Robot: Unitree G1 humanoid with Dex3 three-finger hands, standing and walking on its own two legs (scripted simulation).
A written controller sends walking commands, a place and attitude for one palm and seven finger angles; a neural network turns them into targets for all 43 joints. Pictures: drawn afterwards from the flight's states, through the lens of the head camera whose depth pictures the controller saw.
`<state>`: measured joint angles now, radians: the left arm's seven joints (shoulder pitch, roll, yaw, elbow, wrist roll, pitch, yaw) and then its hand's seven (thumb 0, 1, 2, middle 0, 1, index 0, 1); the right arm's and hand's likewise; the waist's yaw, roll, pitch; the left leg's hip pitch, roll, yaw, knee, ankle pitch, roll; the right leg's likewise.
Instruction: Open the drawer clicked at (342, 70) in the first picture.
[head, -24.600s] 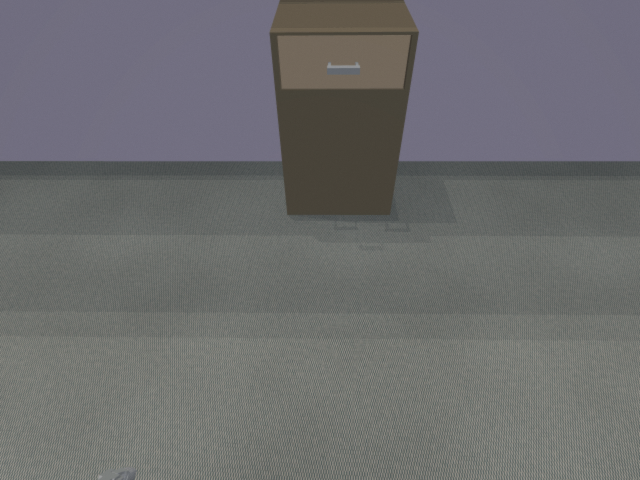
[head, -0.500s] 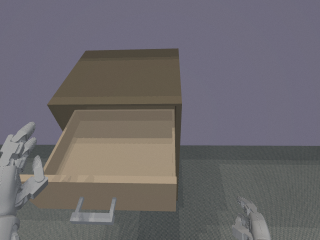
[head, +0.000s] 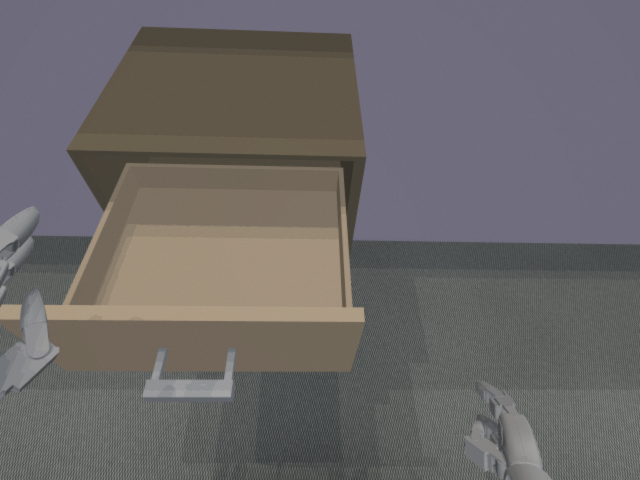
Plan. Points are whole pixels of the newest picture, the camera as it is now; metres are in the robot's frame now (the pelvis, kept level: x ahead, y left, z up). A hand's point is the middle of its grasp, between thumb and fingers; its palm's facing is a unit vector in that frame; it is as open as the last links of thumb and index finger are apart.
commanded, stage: step back with the hand held close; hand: left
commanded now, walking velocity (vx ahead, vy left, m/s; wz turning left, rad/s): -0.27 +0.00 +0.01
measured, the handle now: (193, 373) +0.25 +0.19 -0.06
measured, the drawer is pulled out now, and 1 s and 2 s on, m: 0.30 0.30 0.30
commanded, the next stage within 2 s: stop stepping back and stand still in 0.86 s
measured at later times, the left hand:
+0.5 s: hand (9, 415) +0.14 +0.24 +0.17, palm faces +0.33 -0.81 -0.48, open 7.4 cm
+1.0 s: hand out of the picture -0.02 +0.18 +0.15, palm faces +0.39 -0.79 -0.47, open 7.4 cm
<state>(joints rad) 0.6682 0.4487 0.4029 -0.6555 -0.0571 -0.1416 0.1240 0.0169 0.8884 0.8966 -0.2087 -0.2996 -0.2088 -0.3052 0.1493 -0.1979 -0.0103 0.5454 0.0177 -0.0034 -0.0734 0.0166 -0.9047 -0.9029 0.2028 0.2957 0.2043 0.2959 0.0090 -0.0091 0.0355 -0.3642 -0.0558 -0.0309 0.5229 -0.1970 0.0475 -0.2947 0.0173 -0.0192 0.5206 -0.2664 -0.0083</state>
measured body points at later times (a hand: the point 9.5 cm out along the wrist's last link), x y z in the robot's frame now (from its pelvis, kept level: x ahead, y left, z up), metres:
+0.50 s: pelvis -0.06 +0.00 +0.00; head -0.01 +0.03 +0.45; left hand +0.12 +0.28 +0.20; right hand +0.13 -0.22 -0.08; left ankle -0.02 +0.10 -0.73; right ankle -0.11 -0.13 -0.70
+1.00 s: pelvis -0.21 -0.07 +0.00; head -0.18 -0.07 +0.45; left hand -0.05 +0.22 +0.17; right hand -0.01 -0.31 -0.08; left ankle -0.27 +0.05 -0.72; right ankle -0.19 -0.14 -0.73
